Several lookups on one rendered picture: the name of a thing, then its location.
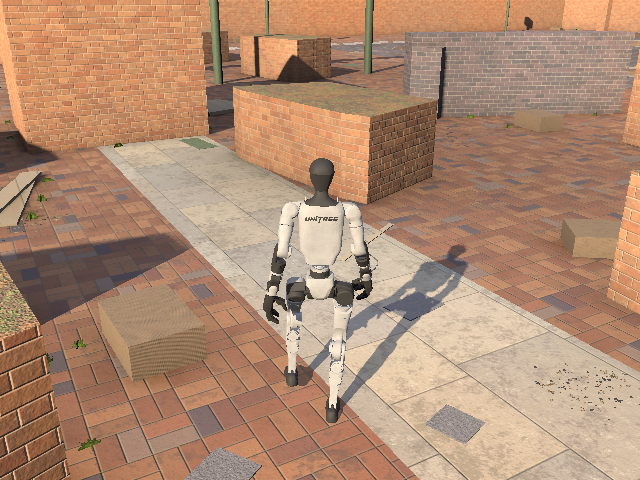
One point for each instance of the right robot upper arm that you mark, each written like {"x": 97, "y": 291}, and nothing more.
{"x": 352, "y": 212}

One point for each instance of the left robot hand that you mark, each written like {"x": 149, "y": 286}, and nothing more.
{"x": 268, "y": 307}

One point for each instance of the robot left forearm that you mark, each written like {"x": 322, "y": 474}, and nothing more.
{"x": 276, "y": 273}

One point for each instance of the robot left shin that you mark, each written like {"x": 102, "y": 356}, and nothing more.
{"x": 292, "y": 344}

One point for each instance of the left robot upper arm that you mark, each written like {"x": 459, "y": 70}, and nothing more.
{"x": 289, "y": 211}

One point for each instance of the right robot hand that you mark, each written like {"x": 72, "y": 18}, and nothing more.
{"x": 367, "y": 285}

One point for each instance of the robot right forearm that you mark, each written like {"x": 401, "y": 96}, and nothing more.
{"x": 364, "y": 265}

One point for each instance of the robot right foot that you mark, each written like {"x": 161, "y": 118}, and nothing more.
{"x": 332, "y": 414}

